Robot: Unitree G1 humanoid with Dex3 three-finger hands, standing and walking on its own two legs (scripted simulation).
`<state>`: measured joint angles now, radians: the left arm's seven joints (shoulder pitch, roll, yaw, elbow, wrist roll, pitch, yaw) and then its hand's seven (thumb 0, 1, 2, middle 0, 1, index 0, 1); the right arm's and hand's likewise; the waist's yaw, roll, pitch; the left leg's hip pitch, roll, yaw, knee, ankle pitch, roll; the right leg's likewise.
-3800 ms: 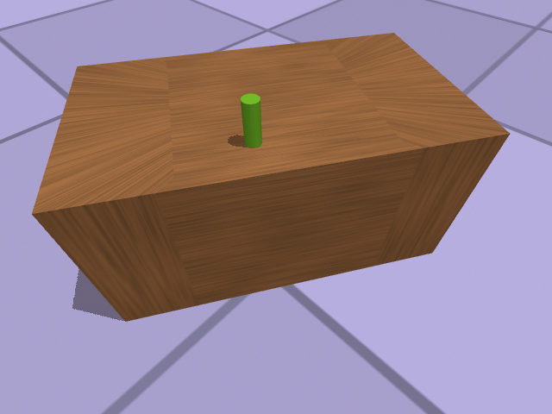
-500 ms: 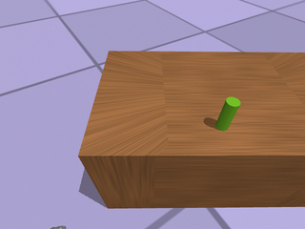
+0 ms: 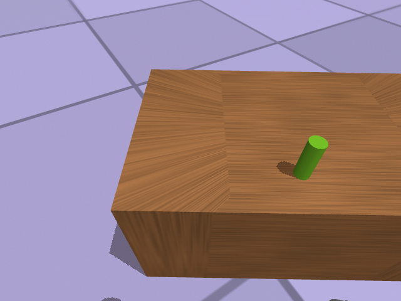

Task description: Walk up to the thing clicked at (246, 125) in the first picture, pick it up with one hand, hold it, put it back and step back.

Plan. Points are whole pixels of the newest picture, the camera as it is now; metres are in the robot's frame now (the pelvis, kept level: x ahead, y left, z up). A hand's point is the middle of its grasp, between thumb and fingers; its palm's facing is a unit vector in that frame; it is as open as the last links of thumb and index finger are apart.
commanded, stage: walk up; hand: right
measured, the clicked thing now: (309, 159) +0.50 -0.30 -0.06
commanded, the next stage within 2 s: stand in 0.46 s
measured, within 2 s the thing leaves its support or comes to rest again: neither
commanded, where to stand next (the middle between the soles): +0.07 -0.03 m, yaw -1 degrees
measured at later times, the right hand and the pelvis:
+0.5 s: hand out of the picture +0.08 -0.25 -0.15, palm faces -0.01 +0.93 -0.36, open 7.4 cm; pelvis +0.01 +0.00 +0.00, yaw +0 degrees
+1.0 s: hand out of the picture +0.08 -0.25 -0.15, palm faces -0.03 +0.94 -0.34, open 7.4 cm; pelvis +0.00 +0.01 +0.00, yaw +0 degrees
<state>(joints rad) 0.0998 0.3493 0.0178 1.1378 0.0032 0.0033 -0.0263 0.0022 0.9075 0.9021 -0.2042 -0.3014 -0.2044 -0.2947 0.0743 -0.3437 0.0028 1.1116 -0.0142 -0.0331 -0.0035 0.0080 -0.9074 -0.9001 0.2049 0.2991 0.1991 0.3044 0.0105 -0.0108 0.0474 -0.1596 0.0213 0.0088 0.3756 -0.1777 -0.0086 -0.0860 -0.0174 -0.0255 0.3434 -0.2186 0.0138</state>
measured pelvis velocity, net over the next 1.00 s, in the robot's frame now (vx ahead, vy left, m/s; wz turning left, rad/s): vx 0.00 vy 0.01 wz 0.00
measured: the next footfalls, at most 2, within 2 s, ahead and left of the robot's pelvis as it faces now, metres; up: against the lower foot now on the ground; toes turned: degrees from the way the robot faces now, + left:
none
